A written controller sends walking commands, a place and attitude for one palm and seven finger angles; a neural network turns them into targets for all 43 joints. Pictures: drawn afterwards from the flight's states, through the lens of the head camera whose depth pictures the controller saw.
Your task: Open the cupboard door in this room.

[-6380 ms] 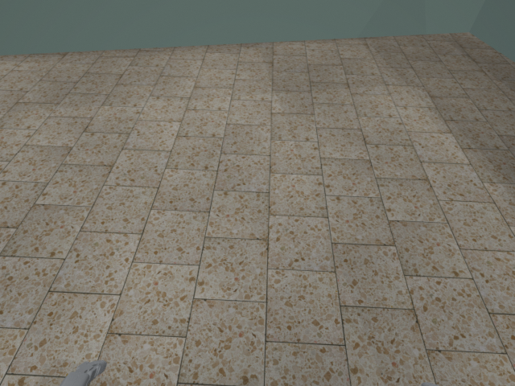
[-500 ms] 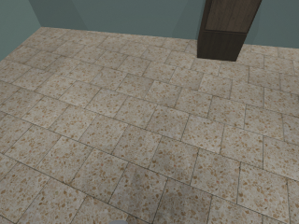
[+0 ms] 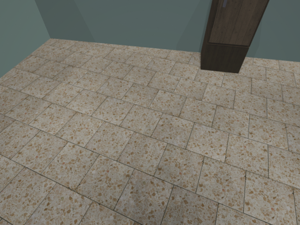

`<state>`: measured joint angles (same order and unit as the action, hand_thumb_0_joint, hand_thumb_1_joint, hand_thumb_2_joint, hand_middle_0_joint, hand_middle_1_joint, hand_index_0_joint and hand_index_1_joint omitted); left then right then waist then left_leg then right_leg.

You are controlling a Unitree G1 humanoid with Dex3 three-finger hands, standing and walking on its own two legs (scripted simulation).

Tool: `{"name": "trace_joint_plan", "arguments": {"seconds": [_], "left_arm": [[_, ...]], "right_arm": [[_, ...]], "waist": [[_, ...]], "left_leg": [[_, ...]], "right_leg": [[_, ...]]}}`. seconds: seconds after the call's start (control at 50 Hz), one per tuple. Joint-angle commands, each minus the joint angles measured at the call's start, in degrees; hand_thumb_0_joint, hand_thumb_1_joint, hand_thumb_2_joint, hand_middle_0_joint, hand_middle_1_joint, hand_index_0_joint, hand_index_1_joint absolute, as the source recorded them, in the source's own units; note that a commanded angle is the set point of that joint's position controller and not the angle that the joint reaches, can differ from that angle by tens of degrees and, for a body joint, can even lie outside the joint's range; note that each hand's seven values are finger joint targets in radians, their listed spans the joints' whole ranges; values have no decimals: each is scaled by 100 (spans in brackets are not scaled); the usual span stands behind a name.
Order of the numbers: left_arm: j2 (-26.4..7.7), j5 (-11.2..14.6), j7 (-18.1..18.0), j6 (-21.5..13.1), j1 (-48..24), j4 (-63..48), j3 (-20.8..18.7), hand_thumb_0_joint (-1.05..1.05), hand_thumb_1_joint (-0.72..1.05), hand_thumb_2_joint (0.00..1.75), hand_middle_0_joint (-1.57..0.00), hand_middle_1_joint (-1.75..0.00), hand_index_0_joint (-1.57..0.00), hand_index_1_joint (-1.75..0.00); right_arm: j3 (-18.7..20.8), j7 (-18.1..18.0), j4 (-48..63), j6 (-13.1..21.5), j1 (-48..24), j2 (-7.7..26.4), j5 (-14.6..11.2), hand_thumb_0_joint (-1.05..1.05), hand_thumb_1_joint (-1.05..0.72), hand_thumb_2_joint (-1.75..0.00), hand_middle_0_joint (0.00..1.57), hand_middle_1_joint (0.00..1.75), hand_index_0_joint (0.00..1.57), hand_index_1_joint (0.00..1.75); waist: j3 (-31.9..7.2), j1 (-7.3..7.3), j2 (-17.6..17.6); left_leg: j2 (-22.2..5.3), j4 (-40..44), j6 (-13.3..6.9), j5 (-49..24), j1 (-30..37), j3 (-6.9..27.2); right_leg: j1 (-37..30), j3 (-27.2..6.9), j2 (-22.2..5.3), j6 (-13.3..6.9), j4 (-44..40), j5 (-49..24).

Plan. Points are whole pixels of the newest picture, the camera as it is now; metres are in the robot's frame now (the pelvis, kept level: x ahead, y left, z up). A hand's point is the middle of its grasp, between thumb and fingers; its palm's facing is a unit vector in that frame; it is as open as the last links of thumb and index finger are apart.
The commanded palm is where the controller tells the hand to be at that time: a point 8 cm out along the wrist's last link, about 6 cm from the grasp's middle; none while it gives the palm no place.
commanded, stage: stand and wait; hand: left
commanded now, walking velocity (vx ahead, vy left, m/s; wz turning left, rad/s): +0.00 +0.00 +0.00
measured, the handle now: out of the picture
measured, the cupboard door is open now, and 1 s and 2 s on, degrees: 0 0 0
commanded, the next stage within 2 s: turn or walk to find it in 0.14 s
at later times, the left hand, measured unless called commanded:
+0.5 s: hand out of the picture -0.03 +0.13 -0.17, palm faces +0.08 -0.98 -0.18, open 7.3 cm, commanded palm none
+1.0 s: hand out of the picture +0.00 +0.17 -0.17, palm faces +0.17 -0.95 -0.24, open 7.3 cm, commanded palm none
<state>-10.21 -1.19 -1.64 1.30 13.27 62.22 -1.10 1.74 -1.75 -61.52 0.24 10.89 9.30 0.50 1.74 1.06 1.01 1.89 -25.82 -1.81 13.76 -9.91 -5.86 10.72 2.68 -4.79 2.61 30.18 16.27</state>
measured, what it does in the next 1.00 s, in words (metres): stands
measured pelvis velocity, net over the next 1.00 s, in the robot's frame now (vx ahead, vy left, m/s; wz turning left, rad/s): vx -0.01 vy -0.02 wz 0.13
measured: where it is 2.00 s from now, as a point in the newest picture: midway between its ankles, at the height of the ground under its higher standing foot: outside the picture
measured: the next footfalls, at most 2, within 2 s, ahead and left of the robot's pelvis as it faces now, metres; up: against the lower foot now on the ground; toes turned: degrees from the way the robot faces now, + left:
none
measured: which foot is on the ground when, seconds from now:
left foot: down 0.00-1.00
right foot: down 0.00-1.00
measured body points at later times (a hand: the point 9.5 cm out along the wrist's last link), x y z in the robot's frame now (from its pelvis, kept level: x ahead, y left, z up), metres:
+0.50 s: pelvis -0.01 -0.03 +0.00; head -0.01 -0.04 +0.45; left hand -0.03 +0.18 -0.16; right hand -0.06 -0.24 -0.16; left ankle +0.00 +0.10 -0.74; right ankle -0.01 -0.12 -0.74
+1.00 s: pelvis -0.01 -0.02 +0.00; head +0.01 -0.03 +0.45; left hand -0.01 +0.22 -0.15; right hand +0.04 -0.24 -0.17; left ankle +0.00 +0.10 -0.74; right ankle -0.04 -0.13 -0.74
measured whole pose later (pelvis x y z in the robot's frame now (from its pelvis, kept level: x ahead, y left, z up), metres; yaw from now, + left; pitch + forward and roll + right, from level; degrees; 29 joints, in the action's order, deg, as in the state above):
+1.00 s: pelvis -0.01 -0.02 +0.00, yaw +8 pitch +0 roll +1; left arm -9.7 -0.9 -2.0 0.4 12.3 61.7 -2.0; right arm 2.0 -2.0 -62.2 0.0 13.6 9.3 0.7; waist 2.0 0.4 -0.1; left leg 2.7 -28.1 -0.7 11.7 -16.8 1.5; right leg 11.5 4.0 -2.9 0.6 30.9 19.6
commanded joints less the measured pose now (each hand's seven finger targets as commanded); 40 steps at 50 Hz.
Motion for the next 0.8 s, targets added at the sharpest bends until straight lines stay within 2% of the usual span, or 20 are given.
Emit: {"name": "trace_joint_plan", "arguments": {"seconds": [0.0, 0.02, 0.04, 0.08, 0.12, 0.18, 0.22, 0.26, 0.3, 0.34, 0.42, 0.5, 0.56, 0.62, 0.64, 0.66, 0.7, 0.74, 0.76, 0.78], "left_arm": [[-683, 32, -54, -176, 384, -26, 3, 0, 90, 90, -20, -30, -20, -30], [-691, 40, -39, -206, 282, -11, -20, 0, 90, 90, -20, -30, -20, -30], [-632, 52, -34, -216, 238, -4, -7, 0, 90, 90, -20, -30, -20, -30], [-511, 69, -35, -192, 224, -4, 10, 0, 90, 90, -20, -30, -20, -30], [-459, 78, -37, -188, 328, 27, 19, 0, 90, 90, -20, -30, -20, -30], [-548, 107, -53, -174, 391, 23, -41, 0, 90, 90, -20, -30, -20, -30], [-609, 105, -67, -148, 423, -3, -93, 0, 90, 90, -20, -30, -20, -30], [-562, 109, -68, -156, 446, 16, -91, 0, 90, 90, -20, -30, -20, -30], [-474, 106, -67, -159, 443, 29, -75, 0, 90, 90, -20, -30, -20, -30], [-399, 104, -64, -165, 458, 62, -55, 0, 90, 90, -20, -30, -20, -30], [-269, 99, -66, -182, 569, 152, -15, 0, 90, 90, -20, -30, -20, -30], [-370, 92, -88, -149, 600, 106, -99, 0, 90, 90, -20, -30, -20, -30], [-478, 69, -97, -113, 558, 8, -172, 0, 90, 90, -20, -30, -20, -30], [-589, 26, -99, -101, 376, -155, -247, 0, 90, 90, -20, -30, -20, -30], [-550, 14, -92, -109, 339, -180, -248, 0, 90, 90, -20, -30, -20, -30], [-537, 6, -90, -119, 275, -201, -244, 0, 90, 90, -20, -30, -20, -30], [-424, 15, -86, -99, 195, -222, -220, 0, 90, 90, -20, -30, -20, -30], [-226, 46, -75, -77, 285, -225, -172, 0, 90, 90, -20, -30, -20, -30], [-143, 48, -70, -78, 394, -193, -140, 0, 90, 90, -20, -30, -20, -30], [-121, 41, -71, -75, 459, -129, -106, 0, 90, 90, -20, -30, -20, -30]], "right_arm": [[27, 46, 105, 12, 341, 370, -49, 0, -90, -90, 20, 30, 20, 30], [25, 42, 30, -38, 409, 360, -1, 0, -90, -90, 20, 30, 20, 30], [21, 40, -51, -58, 501, 395, 19, 0, -90, -90, 20, 30, 20, 30], [-2, 43, -180, -46, 712, 391, 32, 0, -90, -90, 20, 30, 20, 30], [-38, 39, -280, -19, 810, 369, 31, 0, -90, -90, 20, 30, 20, 30], [-56, 38, -303, -34, 849, 361, 27, 0, -90, -90, 20, 30, 20, 30], [-40, 46, -277, -74, 857, 353, 39, 0, -90, -90, 20, 30, 20, 30], [-43, 35, -315, -77, 954, 271, 44, 0, -90, -90, 20, 30, 20, 30], [-39, 26, -351, -75, 1066, 236, 40, 0, -90, -90, 20, 30, 20, 30], [-50, 14, -399, -66, 1137, 180, 37, 0, -90, -90, 20, 30, 20, 30], [-62, -9, -446, -15, 1229, 150, 20, 0, -90, -90, 20, 30, 20, 30], [-14, 1, -337, -59, 1103, 242, 19, 0, -90, -90, 20, 30, 20, 30], [41, 20, -210, -118, 1013, 222, 35, 0, -90, -90, 20, 30, 20, 30], [113, 48, -73, -164, 990, 223, 45, 0, -90, -90, 20, 30, 20, 30], [121, 49, -55, -161, 965, 194, 52, 0, -90, -90, 20, 30, 20, 30], [121, 54, -45, -146, 992, 181, 51, 0, -90, -90, 20, 30, 20, 30], [107, 56, -47, -104, 1037, 215, 45, 0, -90, -90, 20, 30, 20, 30], [93, 30, -11, -36, 924, 442, 67, 0, -90, -90, 20, 30, 20, 30], [105, -5, 18, 5, 832, 586, 60, 0, -90, -90, 20, 30, 20, 30], [108, -34, 34, 26, 713, 646, 44, 0, -90, -90, 20, 30, 20, 30]], "waist": [[198, -153, 215], [281, -185, 806], [420, -197, 1033], [527, -211, 720], [511, -164, 328], [410, -104, 27], [412, -71, 99], [284, -91, 79], [190, -122, 7], [290, -119, 45], [289, -120, -113], [419, -82, -60], [464, -82, 176], [356, -154, 443], [319, -150, 414], [249, -202, 372], [262, -229, -10], [328, -145, -857], [237, -76, -1144], [199, -19, -1115]], "left_leg": [[-619, 442, 124, -206, -242, 677], [-541, 418, 183, -51, -84, 602], [-560, 382, 183, -78, 104, 570], [-648, 509, 131, -249, 269, 627], [-693, 637, 112, -304, 138, 647], [-661, 574, 137, -304, -230, 673], [-592, 355, 169, -220, -441, 615], [-584, 247, 182, -257, -290, 588], [-608, 215, 179, -311, -181, 623], [-633, 293, 163, -305, -223, 677], [-726, 422, 128, -521, -214, 743], [-680, 196, 146, -483, -636, 772], [-548, -251, 182, -236, -799, 627], [-505, -880, 219, 16, -771, 496], [-503, -964, 225, 111, -668, 490], [-530, -851, 220, -1, -540, 537], [-689, -329, 120, -427, -441, 912], [-1158, 580, -177, -521, -778, 1819], [-1421, 936, -388, -655, -793, 2270], [-1535, 1081, -548, -758, -791, 2450]], "right_leg": [[32, -794, -770, -404, -1183, -948], [368, -864, -704, -478, -1280, -492], [689, -898, -659, -523, -1451, -22], [893, -804, -482, -488, -1524, 498], [688, -697, -352, -428, -1419, 323], [312, -619, -412, -440, -1274, 179], [280, -648, -533, -489, -1289, 372], [369, -684, -603, -567, -1355, 456], [423, -627, -521, -555, -1328, 441], [482, -570, -453, -526, -1301, 443], [378, -436, -326, -464, -1192, 68], [247, -351, -428, -474, -1053, 86], [428, -487, -747, -613, -1201, 471], [628, -615, -1113, -831, -1290, 514], [734, -622, -1146, -870, -1269, 431], [770, -525, -1098, -848, -1129, 274], [882, -165, -678, -600, -696, 379], [609, 298, -60, -254, 38, 250], [424, 352, 99, -176, 371, 179], [351, 270, 130, -170, 579, 338]]}}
